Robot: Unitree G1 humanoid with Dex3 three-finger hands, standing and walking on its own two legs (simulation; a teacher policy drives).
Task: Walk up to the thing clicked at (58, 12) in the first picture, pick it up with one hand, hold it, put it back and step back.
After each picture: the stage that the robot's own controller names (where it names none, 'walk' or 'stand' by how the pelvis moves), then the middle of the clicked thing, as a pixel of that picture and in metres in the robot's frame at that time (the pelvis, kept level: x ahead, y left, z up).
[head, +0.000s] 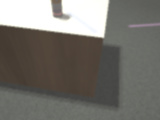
stand; out of the picture +1.00 +0.17 +0.04
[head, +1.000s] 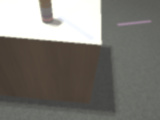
walk; (45, 1) +0.89 +0.19 +0.05
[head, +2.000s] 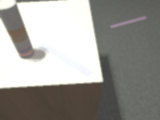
stand; (17, 32) +0.59 +0.22 +0.08
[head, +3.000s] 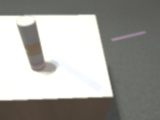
stand; (32, 46) +0.54 +0.22 +0.04
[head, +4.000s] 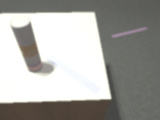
stand; (28, 47) +0.53 +0.24 +0.04
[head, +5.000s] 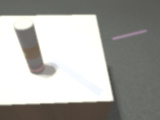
stand; (31, 49) +0.52 +0.22 +0.04
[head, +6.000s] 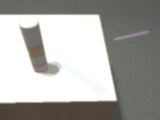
stand; (35, 48) +0.53 +0.20 +0.04
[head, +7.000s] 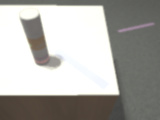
rise first; (36, 40) +0.54 +0.20 +0.04
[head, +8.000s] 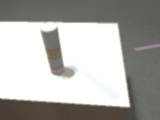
rise first; (53, 51) +0.54 +0.18 +0.05
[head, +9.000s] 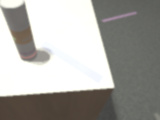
go down; (21, 32) +0.54 +0.18 +0.07
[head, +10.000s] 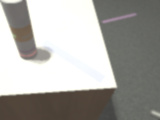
go down; (22, 30) +0.54 +0.17 +0.09
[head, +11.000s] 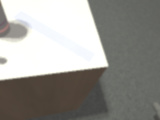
close in; out of the picture +0.55 +0.20 +0.14
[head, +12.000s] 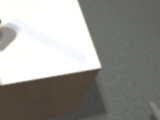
close; out of the picture +0.55 +0.22 +0.13
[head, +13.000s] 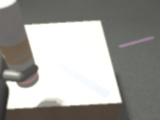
lift; (16, 48) +0.34 +0.17 +0.25
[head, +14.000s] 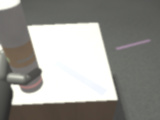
hold; (20, 52) +0.33 +0.17 +0.24
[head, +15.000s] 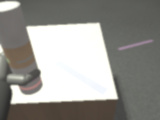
hold; (20, 53) +0.33 +0.17 +0.23
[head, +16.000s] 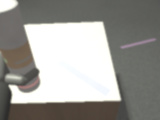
hold; (17, 53) +0.33 +0.18 +0.23
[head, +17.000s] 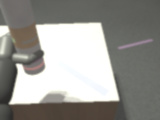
crouch; (24, 34) +0.39 +0.16 +0.25
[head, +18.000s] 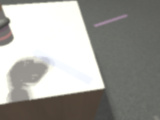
lower; out of the picture +0.52 +0.21 +0.23
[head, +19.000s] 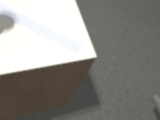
lower; out of the picture +0.57 +0.20 +0.15
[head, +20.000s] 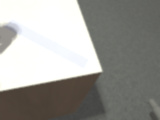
lower; out of the picture +0.55 +0.22 +0.13
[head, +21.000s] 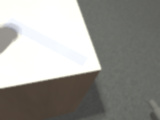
lower; out of the picture +0.54 +0.22 +0.13
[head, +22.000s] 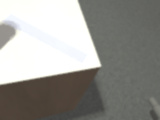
lower; out of the picture +0.55 +0.22 +0.14
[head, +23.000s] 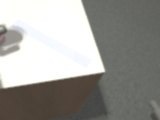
open; out of the picture +0.54 +0.22 +0.13
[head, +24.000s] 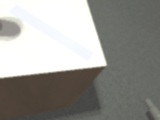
rise; out of the picture +0.54 +0.22 +0.14
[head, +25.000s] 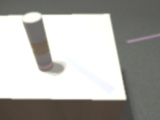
sink last; (39, 45) +0.52 +0.21 +0.09
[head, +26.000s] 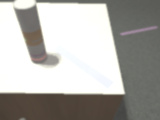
stand; (33, 35) +0.52 +0.20 +0.11
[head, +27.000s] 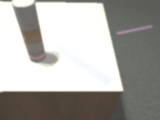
stand; (31, 33) +0.53 +0.21 +0.11
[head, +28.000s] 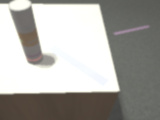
stand; (28, 36) +0.53 +0.22 +0.10
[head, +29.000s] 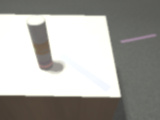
stand; (41, 45) +0.55 +0.19 +0.04
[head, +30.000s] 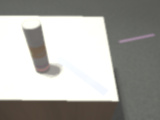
stand; (37, 49) +0.54 +0.20 +0.04
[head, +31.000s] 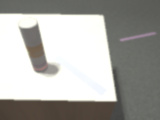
stand; (35, 48) +0.53 +0.21 +0.04
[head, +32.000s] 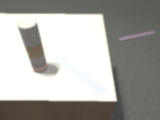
walk; (34, 48) +0.53 +0.21 +0.04
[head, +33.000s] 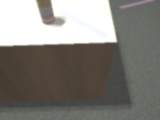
walk; out of the picture +0.76 +0.21 +0.06
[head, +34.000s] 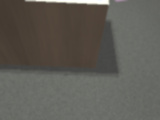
walk; out of the picture +1.13 +0.17 +0.06
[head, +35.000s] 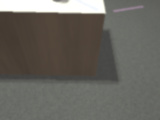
stand; out of the picture +1.14 +0.20 +0.06
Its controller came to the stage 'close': yes
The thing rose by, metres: 0.20
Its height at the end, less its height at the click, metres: +0.00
